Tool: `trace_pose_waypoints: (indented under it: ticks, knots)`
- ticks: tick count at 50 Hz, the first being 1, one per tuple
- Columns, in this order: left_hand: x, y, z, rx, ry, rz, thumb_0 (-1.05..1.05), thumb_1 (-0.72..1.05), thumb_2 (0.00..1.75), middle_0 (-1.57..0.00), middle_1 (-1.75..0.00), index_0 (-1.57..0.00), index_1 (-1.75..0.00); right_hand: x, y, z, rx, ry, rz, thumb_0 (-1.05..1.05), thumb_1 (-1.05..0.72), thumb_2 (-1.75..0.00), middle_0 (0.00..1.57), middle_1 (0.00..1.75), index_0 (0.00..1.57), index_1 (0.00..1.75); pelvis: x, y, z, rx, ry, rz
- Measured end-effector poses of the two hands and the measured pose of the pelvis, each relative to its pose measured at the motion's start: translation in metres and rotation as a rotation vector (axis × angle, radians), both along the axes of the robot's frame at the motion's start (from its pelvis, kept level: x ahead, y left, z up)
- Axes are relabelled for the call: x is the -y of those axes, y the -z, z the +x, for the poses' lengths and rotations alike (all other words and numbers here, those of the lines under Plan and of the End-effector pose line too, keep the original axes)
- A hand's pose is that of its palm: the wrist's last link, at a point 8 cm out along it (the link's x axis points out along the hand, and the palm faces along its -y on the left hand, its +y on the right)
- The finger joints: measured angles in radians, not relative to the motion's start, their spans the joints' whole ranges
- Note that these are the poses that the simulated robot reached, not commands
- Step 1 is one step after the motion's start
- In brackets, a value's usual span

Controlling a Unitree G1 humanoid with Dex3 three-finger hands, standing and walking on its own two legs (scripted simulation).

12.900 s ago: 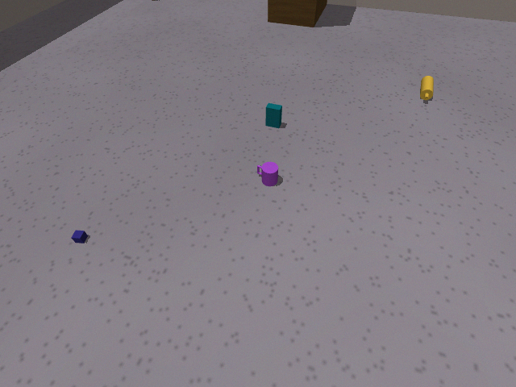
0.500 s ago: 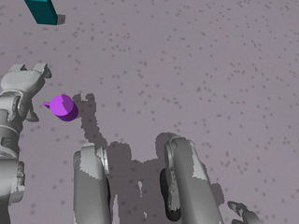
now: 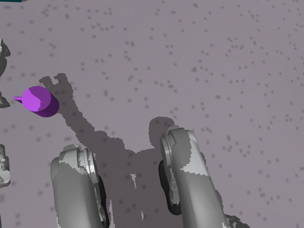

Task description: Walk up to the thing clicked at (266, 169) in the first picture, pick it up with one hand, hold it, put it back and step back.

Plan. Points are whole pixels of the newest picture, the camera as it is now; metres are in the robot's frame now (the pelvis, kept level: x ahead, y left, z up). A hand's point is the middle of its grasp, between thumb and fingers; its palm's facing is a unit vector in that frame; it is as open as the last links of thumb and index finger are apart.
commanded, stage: withdraw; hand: left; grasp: from above
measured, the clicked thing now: (36, 102) +0.50 +0.31 -0.32
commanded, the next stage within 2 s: none
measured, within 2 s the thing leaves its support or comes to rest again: neither
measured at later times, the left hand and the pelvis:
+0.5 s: hand (2, 88) +0.47 +0.31 -0.10, palm faces -0.41 -0.04 -0.91, open 13.9 cm; pelvis +0.00 +0.00 +0.03, yaw +1 degrees
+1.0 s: hand (1, 91) +0.46 +0.30 -0.09, palm faces -0.46 -0.04 -0.88, open 14.0 cm; pelvis +0.00 +0.00 +0.03, yaw +1 degrees
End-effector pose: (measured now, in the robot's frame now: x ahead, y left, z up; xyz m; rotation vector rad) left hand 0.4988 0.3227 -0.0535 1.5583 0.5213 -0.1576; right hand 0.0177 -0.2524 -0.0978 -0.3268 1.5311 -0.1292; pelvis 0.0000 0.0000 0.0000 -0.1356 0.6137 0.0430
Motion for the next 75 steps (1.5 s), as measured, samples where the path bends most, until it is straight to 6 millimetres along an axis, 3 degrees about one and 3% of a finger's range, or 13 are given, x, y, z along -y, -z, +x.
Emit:
trace_pose_waypoints:
  ticks: [5,12,17,21,25,30,36,40,50,60,70,75]
  knots:
    - [0.008,-0.018,-0.011,-0.029,0.041,-0.033,0.0,-0.51,0.98,-0.09,-1.03,-0.09,-1.02,-0.006,-0.014,0.007,-0.005,0.027,0.025,0.0,-0.92,-0.9,0.2,0.3,0.2,0.3,-0.001,-0.019,0.005,-0.013,-0.006,0.001]
    - [0.029,-0.029,-0.03,-0.06,0.09,-0.09,0.0,-0.49,0.96,-0.09,-1.02,-0.1,-1.0,0.006,-0.041,0.045,0.091,-0.027,0.0,0.0,-0.91,-0.9,0.2,0.3,0.2,0.3,-0.001,-0.045,0.009,-0.012,-0.011,0.004]
    - [0.034,-0.02,-0.036,-0.065,0.116,-0.083,0.0,-0.47,0.95,-0.11,-1.0,-0.12,-0.98,0.021,-0.051,0.072,0.168,-0.101,-0.042,0.0,-0.91,-0.9,0.2,0.3,0.2,0.3,0.002,-0.046,0.006,-0.004,-0.011,0.006]
    - [0.029,-0.013,-0.032,-0.026,0.098,-0.062,0.0,-0.47,0.94,-0.12,-1.0,-0.13,-0.98,0.03,-0.048,0.081,0.195,-0.139,-0.069,0.0,-0.91,-0.9,0.2,0.3,0.2,0.3,0.003,-0.037,0.003,0.003,-0.011,0.008]
    - [0.019,-0.012,-0.022,0.014,0.052,-0.036,0.0,-0.48,0.95,-0.12,-1.0,-0.12,-0.98,0.033,-0.038,0.076,0.191,-0.144,-0.077,0.0,-0.92,-0.9,0.2,0.3,0.2,0.3,0.004,-0.026,0.0,0.008,-0.011,0.008]
    - [0.011,-0.008,-0.015,-0.001,0.015,-0.016,0.0,-0.49,0.96,-0.11,-1.0,-0.12,-0.99,0.028,-0.023,0.055,0.142,-0.106,-0.057,0.0,-0.92,-0.9,0.2,0.3,0.2,0.3,0.004,-0.015,-0.002,0.009,-0.007,0.006]
    - [0.017,-0.008,-0.014,-0.015,0.047,-0.028,0.0,-0.49,0.96,-0.1,-1.01,-0.11,-0.99,0.014,-0.014,0.026,0.066,-0.037,-0.016,0.0,-0.92,-0.9,0.2,0.3,0.2,0.3,0.002,-0.014,0.0,0.006,-0.005,0.004]
    - [0.02,-0.015,-0.018,-0.015,0.057,-0.039,0.0,-0.49,0.96,-0.1,-1.01,-0.11,-0.99,0.006,-0.017,0.017,0.048,0.0,0.004,0.0,-0.92,-0.9,0.2,0.3,0.2,0.3,0.001,-0.02,0.002,0.005,-0.005,0.005]
    - [0.021,-0.022,-0.031,-0.049,0.081,-0.057,0.0,-0.49,0.96,-0.1,-1.01,-0.11,-0.99,0.01,-0.032,0.034,0.096,-0.036,-0.007,0.0,-0.92,-0.9,0.2,0.3,0.2,0.3,0.001,-0.032,0.002,0.003,-0.005,0.006]
    - [0.022,-0.028,-0.017,0.022,0.064,-0.037,0.0,-0.48,0.96,-0.11,-1.0,-0.12,-0.98,0.022,-0.041,0.055,0.156,-0.077,-0.062,0.0,-0.92,-0.9,0.2,0.3,0.2,0.3,0.0,-0.031,0.0,0.006,-0.008,-0.001]
    - [0.021,-0.006,-0.033,-0.067,0.073,-0.053,0.0,-0.45,0.93,-0.14,-0.97,-0.15,-0.95,0.016,-0.032,0.044,0.117,-0.067,-0.035,0.0,-0.92,-0.9,0.2,0.3,0.2,0.3,-0.001,-0.027,0.0,0.005,-0.01,0.002]
    - [0.02,-0.012,-0.027,0.003,0.096,-0.04,0.0,-0.45,0.93,-0.14,-0.96,-0.15,-0.95,0.011,-0.027,0.039,0.105,-0.056,-0.024,0.0,-0.92,-0.9,0.2,0.3,0.2,0.3,-0.001,-0.024,0.0,0.01,-0.015,0.001]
